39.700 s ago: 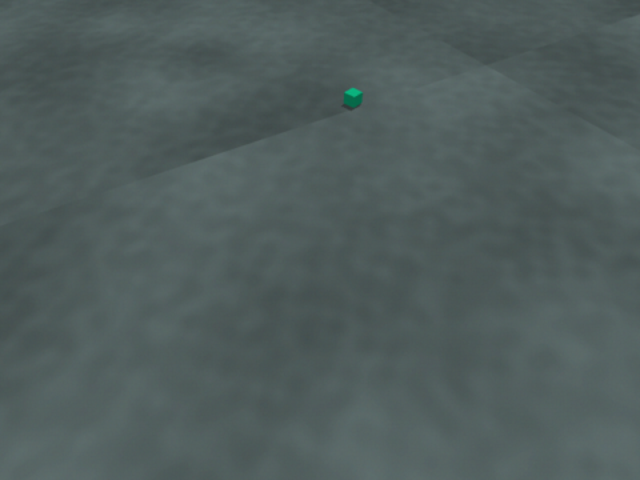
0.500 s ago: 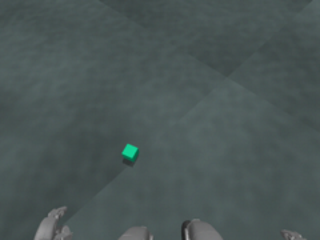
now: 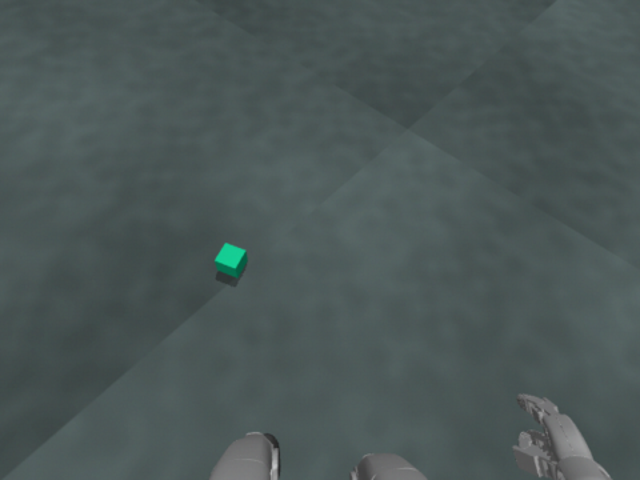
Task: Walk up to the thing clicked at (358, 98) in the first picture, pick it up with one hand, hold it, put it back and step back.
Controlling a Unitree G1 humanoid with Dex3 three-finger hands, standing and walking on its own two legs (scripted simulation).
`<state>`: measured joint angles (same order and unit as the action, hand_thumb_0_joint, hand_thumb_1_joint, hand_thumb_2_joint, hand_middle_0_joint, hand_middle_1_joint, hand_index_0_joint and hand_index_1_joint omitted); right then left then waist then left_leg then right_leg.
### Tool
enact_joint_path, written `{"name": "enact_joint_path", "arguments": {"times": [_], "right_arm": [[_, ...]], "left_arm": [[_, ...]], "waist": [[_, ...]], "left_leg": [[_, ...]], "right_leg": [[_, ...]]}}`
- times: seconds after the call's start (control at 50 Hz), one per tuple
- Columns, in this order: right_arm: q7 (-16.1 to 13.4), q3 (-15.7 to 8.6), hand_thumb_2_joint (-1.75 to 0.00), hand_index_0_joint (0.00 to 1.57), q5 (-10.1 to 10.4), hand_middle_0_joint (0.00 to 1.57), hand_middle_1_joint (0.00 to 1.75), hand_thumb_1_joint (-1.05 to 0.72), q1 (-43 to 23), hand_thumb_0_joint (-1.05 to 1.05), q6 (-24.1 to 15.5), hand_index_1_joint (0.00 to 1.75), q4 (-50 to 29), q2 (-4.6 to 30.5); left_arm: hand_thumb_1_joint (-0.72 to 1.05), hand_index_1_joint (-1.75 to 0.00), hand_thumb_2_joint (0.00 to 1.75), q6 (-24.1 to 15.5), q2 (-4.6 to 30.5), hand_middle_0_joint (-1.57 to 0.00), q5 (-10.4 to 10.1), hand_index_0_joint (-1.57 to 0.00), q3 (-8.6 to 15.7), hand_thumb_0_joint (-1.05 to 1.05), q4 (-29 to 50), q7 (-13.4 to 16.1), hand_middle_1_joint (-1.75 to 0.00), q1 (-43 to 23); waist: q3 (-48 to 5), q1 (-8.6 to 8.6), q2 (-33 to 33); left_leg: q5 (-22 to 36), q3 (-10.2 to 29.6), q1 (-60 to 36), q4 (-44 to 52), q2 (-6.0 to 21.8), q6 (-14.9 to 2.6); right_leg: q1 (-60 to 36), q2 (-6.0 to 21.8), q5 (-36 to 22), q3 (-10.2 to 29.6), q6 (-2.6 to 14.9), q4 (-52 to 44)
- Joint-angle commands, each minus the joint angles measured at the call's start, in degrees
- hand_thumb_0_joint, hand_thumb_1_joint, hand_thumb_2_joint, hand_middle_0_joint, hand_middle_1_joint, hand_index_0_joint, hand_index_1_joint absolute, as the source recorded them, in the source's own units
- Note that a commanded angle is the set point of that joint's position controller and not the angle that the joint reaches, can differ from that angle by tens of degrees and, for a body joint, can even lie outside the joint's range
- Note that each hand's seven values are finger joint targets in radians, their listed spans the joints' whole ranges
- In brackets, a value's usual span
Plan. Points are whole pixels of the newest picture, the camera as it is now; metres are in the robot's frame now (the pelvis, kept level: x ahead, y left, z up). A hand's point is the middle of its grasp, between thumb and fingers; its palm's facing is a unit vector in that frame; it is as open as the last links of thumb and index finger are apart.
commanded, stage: step back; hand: left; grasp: from above
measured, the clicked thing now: (231, 260) +0.78 +0.27 -0.73
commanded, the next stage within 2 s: stand in 1.70 s
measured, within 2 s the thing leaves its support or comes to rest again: neither
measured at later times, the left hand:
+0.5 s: hand out of the picture -0.05 +0.23 -0.15, palm faces +0.09 -0.93 -0.36, open 7.4 cm
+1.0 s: hand out of the picture -0.28 +0.19 -0.14, palm faces +0.07 -0.91 -0.40, open 7.4 cm
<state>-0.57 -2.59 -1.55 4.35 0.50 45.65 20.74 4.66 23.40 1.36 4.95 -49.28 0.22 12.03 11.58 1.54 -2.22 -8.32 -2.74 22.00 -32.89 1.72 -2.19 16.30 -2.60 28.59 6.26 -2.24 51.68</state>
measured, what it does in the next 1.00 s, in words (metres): walks backwards: right foot, then left foot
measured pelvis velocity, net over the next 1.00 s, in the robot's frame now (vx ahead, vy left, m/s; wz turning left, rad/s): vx -0.28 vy -0.08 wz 0.05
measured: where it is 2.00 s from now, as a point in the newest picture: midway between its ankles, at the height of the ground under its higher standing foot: outside the picture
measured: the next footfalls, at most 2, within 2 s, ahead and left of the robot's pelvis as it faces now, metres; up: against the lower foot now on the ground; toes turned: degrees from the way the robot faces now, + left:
right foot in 0.08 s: -0.02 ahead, -0.14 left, +0.00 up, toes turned +1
left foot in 0.44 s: -0.15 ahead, +0.07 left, +0.00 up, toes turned +6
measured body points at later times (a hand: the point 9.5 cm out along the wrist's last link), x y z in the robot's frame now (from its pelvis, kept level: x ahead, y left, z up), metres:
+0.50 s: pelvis -0.18 -0.04 -0.01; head -0.12 -0.01 +0.44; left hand -0.05 +0.28 -0.12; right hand -0.11 -0.35 -0.12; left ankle -0.19 +0.07 -0.73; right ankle -0.08 -0.14 -0.71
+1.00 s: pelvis -0.28 -0.08 +0.00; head -0.28 -0.10 +0.45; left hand -0.28 +0.23 -0.11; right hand -0.18 -0.40 -0.12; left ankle -0.24 +0.05 -0.71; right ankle -0.30 -0.23 -0.72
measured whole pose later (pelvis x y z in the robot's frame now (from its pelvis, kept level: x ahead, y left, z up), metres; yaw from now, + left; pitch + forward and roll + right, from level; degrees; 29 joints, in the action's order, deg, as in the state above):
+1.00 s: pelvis -0.28 -0.08 +0.00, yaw +3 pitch -3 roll -1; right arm 0.9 -3.7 -1.3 13.3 1.1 53.4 24.4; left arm -0.2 20.0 2.7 3.7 -55.9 -1.0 17.9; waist 2.4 2.0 3.3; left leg -23.0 4.4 22.5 -45.9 -0.4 0.5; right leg 10.9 0.7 21.3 1.9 -0.9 34.4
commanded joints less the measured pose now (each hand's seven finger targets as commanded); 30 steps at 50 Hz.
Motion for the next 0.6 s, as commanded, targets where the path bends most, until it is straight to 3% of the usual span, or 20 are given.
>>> {"name": "enact_joint_path", "arguments": {"times": [0.0,0.02,0.04,0.06,0.08,0.1,0.12,0.16,0.2,0.24,0.3,0.34,0.4,0.42,0.44,0.46,0.48,0.52,0.54,0.58], "right_arm": [[-1.01,-5.70,-0.90,0.20,-0.37,0.20,0.30,-0.90,0.47,0.00,0.53,0.30,-3.77,17.79],[-0.99,-5.69,-0.90,0.20,-0.28,0.20,0.30,-0.90,-1.27,0.00,0.89,0.30,-3.97,17.83],[-0.89,-5.25,-0.90,0.20,-0.06,0.20,0.30,-0.90,-0.75,0.00,1.16,0.30,-3.75,16.76],[-0.76,-4.60,-0.90,0.20,0.41,0.20,0.30,-0.90,0.50,0.00,1.25,0.30,-3.75,14.75],[-1.17,-3.71,-0.90,0.20,0.65,0.20,0.30,-0.90,1.49,0.00,1.13,0.30,-3.95,11.36],[-2.18,-4.68,-0.90,0.20,0.27,0.20,0.30,-0.90,0.22,0.00,1.27,0.30,-3.50,13.25],[-2.26,-5.51,-0.90,0.20,0.34,0.20,0.30,-0.90,2.25,0.00,1.49,0.30,-2.55,16.02],[-1.48,-4.76,-0.90,0.20,1.22,0.20,0.30,-0.90,6.50,0.00,1.15,0.30,0.51,14.68],[-1.79,-3.41,-0.90,0.20,0.75,0.20,0.30,-0.90,10.14,0.00,0.71,0.30,1.31,11.58],[-2.07,-2.96,-0.90,0.20,1.05,0.20,0.30,-0.90,10.04,0.00,-0.08,0.30,0.61,11.93],[-2.46,-2.41,-0.90,0.20,0.39,0.20,0.30,-0.90,9.11,0.00,-0.78,0.30,-0.65,10.73],[-2.41,-2.58,-0.90,0.20,-0.09,0.20,0.30,-0.90,9.71,0.00,-1.18,0.30,-0.67,10.74],[-2.15,-3.30,-0.90,0.20,-0.19,0.20,0.30,-0.90,15.89,0.00,-1.50,0.30,2.21,11.18],[-2.13,-4.08,-0.90,0.20,-0.68,0.20,0.30,-0.90,15.37,0.00,-1.36,0.30,2.16,13.70],[-2.05,-5.22,-0.90,0.20,-1.39,0.20,0.30,-0.90,13.80,0.00,-1.23,0.30,1.18,19.38],[-1.94,-6.00,-0.90,0.20,-1.43,0.20,0.30,-0.90,11.22,0.00,-0.91,0.30,-0.57,24.61],[-2.68,-6.14,-0.90,0.20,-1.39,0.20,0.30,-0.90,7.08,0.00,-1.53,0.30,-1.64,23.72],[-2.90,-4.09,-0.90,0.20,-2.02,0.20,0.30,-0.90,4.93,0.00,-1.86,0.30,-1.83,17.69],[-3.11,-3.70,-0.90,0.20,-1.42,0.20,0.30,-0.90,3.98,0.00,-1.94,0.30,-2.35,16.14],[-2.57,-3.94,-0.90,0.20,-0.94,0.20,0.30,-0.90,6.23,0.00,-2.11,0.30,-1.57,15.50]], "left_arm": [[0.90,-0.30,0.90,-1.83,8.83,-0.20,0.26,-0.20,2.80,0.00,2.10,-0.54,-0.30,8.89],[0.90,-0.30,0.90,-1.84,8.47,-0.20,0.43,-0.20,3.19,0.00,0.46,-0.61,-0.30,12.29],[0.90,-0.30,0.90,-2.02,9.35,-0.20,0.75,-0.20,3.62,0.00,0.15,-0.70,-0.30,12.44],[0.90,-0.30,0.90,-2.06,11.58,-0.20,1.46,-0.20,4.38,0.00,1.14,-0.82,-0.30,11.08],[0.90,-0.30,0.90,-2.16,15.44,-0.20,1.86,-0.20,5.21,0.00,3.73,-1.10,-0.30,6.87],[0.90,-0.30,0.90,-1.85,20.38,-0.20,2.18,-0.20,5.83,0.00,6.92,-0.83,-0.30,-0.26],[0.90,-0.30,0.90,-2.17,19.82,-0.20,1.85,-0.20,5.67,0.00,8.63,-0.50,-0.30,-5.48],[0.90,-0.30,0.90,-2.56,12.43,-0.20,1.53,-0.20,3.67,0.00,9.71,-0.16,-0.30,-9.66],[0.90,-0.30,0.90,-2.36,9.87,-0.20,1.55,-0.20,4.13,0.00,9.60,0.17,-0.30,-9.67],[0.90,-0.30,0.90,-2.48,10.34,-0.20,2.01,-0.20,4.15,0.00,10.06,0.16,-0.30,-4.74],[0.90,-0.30,0.90,-1.98,9.91,-0.20,1.89,-0.20,4.25,0.00,10.09,1.14,-0.30,-2.94],[0.90,-0.30,0.90,-1.44,10.28,-0.20,1.69,-0.20,4.00,0.00,10.29,1.24,-0.30,-1.17],[0.90,-0.30,0.90,-0.34,10.39,-0.20,0.46,-0.20,3.04,0.00,11.41,0.67,-0.30,-3.81],[0.90,-0.30,0.90,-0.04,8.40,-0.20,0.36,-0.20,2.20,0.00,12.13,0.48,-0.30,-3.07],[0.90,-0.30,0.90,-0.06,6.46,-0.20,-0.21,-0.20,1.75,0.00,12.72,0.20,-0.30,-3.23],[0.90,-0.30,0.90,0.10,9.54,-0.20,0.13,-0.20,3.18,0.00,13.40,0.85,-0.30,-8.46],[0.90,-0.30,0.90,0.41,11.57,-0.20,0.44,-0.20,3.87,0.00,12.81,0.91,-0.30,-9.16],[0.90,-0.30,0.90,0.56,9.58,-0.20,-0.45,-0.20,3.60,0.00,10.27,0.42,-0.30,-6.30],[0.90,-0.30,0.90,0.58,9.35,-0.20,-0.61,-0.20,3.49,0.00,9.38,0.28,-0.30,-3.58],[0.90,-0.30,0.90,0.24,9.55,-0.20,-0.09,-0.20,3.69,0.00,7.88,0.06,-0.30,-1.60]], "waist": [[-17.68,-0.25,13.54],[-17.93,1.77,13.35],[-17.56,1.77,10.49],[-14.63,1.45,2.29],[-9.64,1.19,-10.39],[-6.22,2.71,-17.11],[-2.64,0.44,-16.16],[-3.03,-2.58,-6.21],[-6.48,-3.17,-6.48],[-8.67,-0.29,-7.89],[-11.27,1.07,-11.61],[-14.06,2.03,-11.59],[-16.78,-1.31,-5.60],[-16.58,-0.86,0.58],[-15.19,-0.22,15.19],[-13.10,-3.70,15.93],[-10.02,-2.54,14.75],[-11.03,-0.15,7.08],[-11.76,1.33,5.96],[-12.46,0.53,6.23]], "left_leg": [[-2.26,15.77,-10.48,10.34,14.02,-8.62],[-4.46,14.95,-5.63,9.17,13.55,-6.94],[-9.30,13.47,-2.41,7.53,10.46,-4.41],[-17.69,10.59,3.59,1.12,4.92,-1.11],[-23.24,5.70,12.82,-11.61,-5.71,2.47],[-25.93,7.40,6.80,-26.41,-6.82,3.74],[-23.27,11.30,2.73,-34.06,-4.58,3.66],[-15.64,11.22,2.30,-35.48,-9.06,3.67],[-14.13,10.64,5.22,-36.61,-9.91,3.29],[-16.54,8.12,7.21,-30.71,-8.67,4.04],[-22.02,6.05,9.19,-18.00,-4.48,4.24],[-20.72,4.09,5.43,-7.51,-3.15,3.29],[-1.59,0.50,-6.92,11.08,-4.21,1.80],[0.04,9.61,-11.25,11.44,1.50,-0.10],[8.64,28.69,-13.70,12.63,15.13,-6.12],[9.98,35.57,-2.82,14.16,22.76,-15.11],[9.64,37.95,3.55,15.15,25.23,-16.76],[20.68,21.01,-2.20,9.59,15.00,-12.03],[22.02,16.54,-5.38,7.81,12.75,-9.93],[11.80,15.11,-8.19,8.09,11.04,-9.03]], "right_leg": [[-3.92,2.64,-4.17,-4.19,2.87,-16.13],[-8.87,2.93,-9.27,-5.26,4.01,-21.78],[-10.96,2.70,-9.47,-4.51,5.40,-24.08],[-8.94,7.77,-3.20,5.83,8.01,-28.87],[-3.96,17.49,5.99,20.24,12.05,-35.67],[13.16,26.73,9.06,26.36,19.50,-41.20],[21.72,27.39,12.78,26.66,19.67,-43.31],[15.87,15.04,-3.75,7.71,13.28,-36.06],[7.33,11.02,-13.71,0.80,9.14,-31.61],[-1.72,12.09,-18.29,1.98,11.04,-29.17],[-13.94,16.52,-31.34,3.27,13.86,-25.27],[-16.97,17.35,-39.23,3.61,13.70,-20.86],[-10.34,14.38,-32.50,0.28,9.85,-13.66],[-1.75,11.40,-22.60,-0.77,7.30,-10.68],[10.87,2.79,-3.91,-6.65,3.85,0.30],[9.83,0.39,8.87,-1.12,2.60,10.78],[6.95,2.09,8.08,4.71,2.66,20.28],[9.79,-2.30,2.69,7.18,2.92,25.18],[12.76,-2.88,0.20,6.83,2.96,26.31],[12.89,-3.30,-2.52,5.34,2.43,24.20]]}}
